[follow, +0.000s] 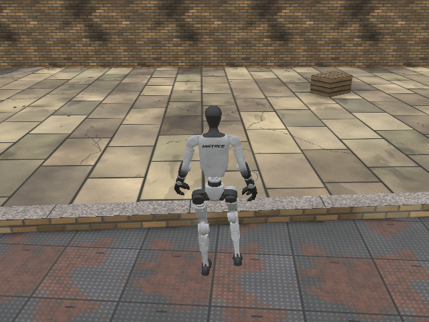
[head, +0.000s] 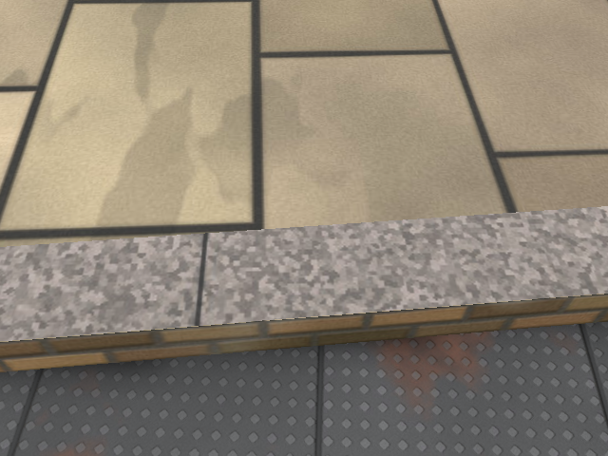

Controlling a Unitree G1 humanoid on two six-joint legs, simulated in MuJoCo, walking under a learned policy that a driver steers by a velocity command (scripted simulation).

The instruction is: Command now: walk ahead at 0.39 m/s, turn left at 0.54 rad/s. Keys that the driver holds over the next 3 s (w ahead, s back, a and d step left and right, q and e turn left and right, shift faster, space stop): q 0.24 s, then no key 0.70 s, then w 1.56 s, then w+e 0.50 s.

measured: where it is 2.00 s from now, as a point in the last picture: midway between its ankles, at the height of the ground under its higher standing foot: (259, 370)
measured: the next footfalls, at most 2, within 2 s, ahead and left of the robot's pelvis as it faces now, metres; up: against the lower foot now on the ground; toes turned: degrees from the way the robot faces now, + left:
right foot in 0.24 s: +0.32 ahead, -0.12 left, +0.00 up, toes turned +14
left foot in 0.60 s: +0.19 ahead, +0.11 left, +0.00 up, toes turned +12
